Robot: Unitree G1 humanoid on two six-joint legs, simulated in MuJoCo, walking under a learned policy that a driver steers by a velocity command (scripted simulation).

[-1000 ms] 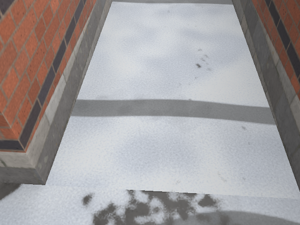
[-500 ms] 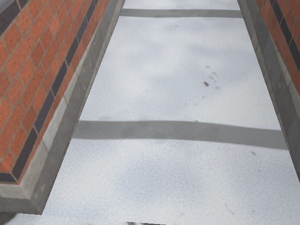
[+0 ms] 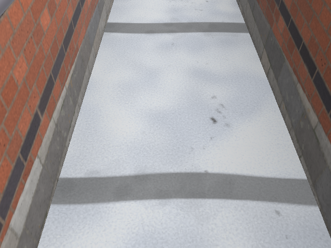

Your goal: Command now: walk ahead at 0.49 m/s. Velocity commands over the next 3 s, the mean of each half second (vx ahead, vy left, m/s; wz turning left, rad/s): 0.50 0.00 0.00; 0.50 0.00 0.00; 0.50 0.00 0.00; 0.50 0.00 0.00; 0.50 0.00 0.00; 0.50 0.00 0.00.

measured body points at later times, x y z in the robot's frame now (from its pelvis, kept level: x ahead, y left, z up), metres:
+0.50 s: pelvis +0.28 -0.08 +0.00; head +0.29 -0.09 +0.45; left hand +0.33 +0.19 -0.13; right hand +0.36 -0.36 -0.14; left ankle +0.28 +0.08 -0.66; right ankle +0.29 -0.16 -0.75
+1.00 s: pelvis +0.57 -0.01 -0.04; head +0.60 +0.00 +0.41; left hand +0.60 +0.25 -0.18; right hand +0.69 -0.28 -0.15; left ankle +0.62 +0.06 -0.77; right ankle +0.46 -0.16 -0.66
